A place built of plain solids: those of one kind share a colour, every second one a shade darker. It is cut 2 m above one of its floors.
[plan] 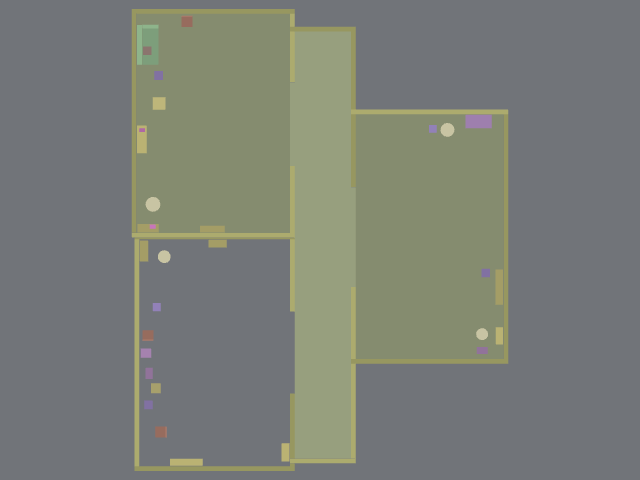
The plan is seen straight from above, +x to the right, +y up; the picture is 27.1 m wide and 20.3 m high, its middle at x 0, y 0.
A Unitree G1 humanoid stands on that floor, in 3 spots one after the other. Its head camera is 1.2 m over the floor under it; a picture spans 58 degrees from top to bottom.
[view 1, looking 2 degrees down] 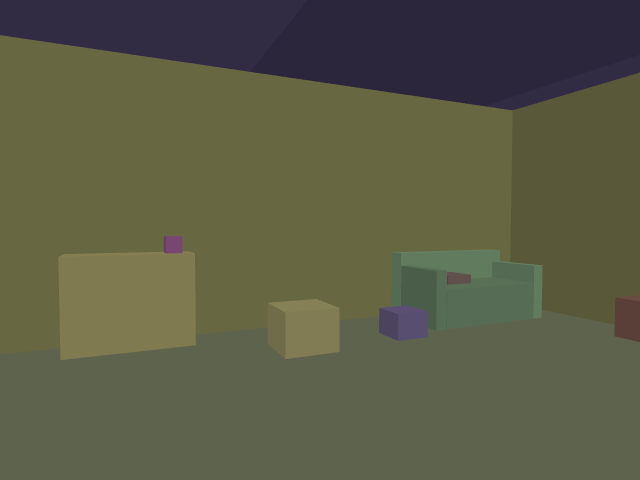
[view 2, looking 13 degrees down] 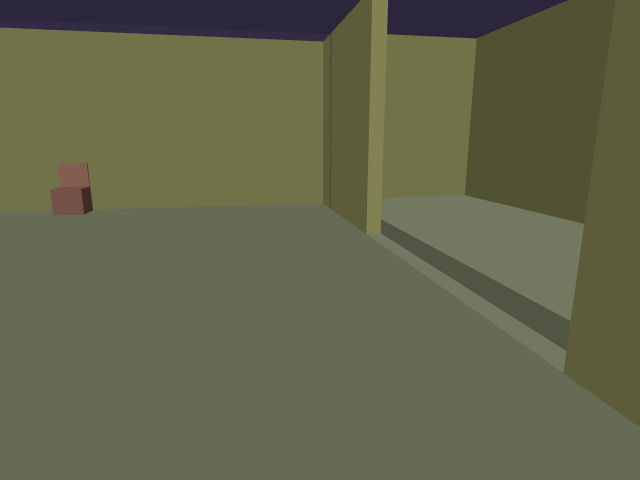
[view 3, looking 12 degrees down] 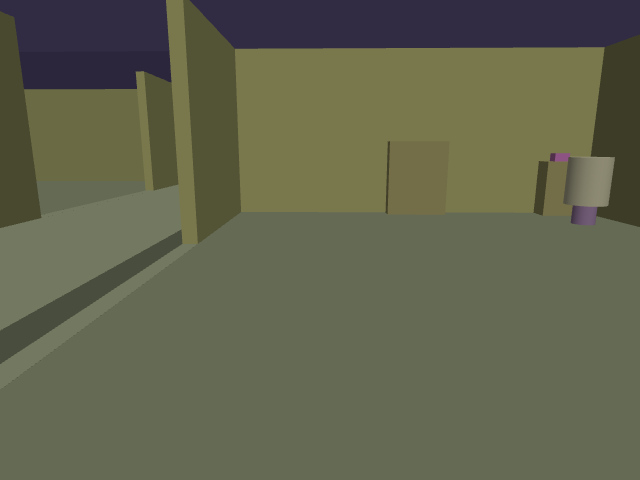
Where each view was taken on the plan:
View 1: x -2.92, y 4.23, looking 156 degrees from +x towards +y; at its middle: wall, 5.31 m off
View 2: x -2.92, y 1.34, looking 79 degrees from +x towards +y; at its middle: floor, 5.33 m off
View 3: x -2.92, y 8.51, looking -89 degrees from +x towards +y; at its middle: floor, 5.77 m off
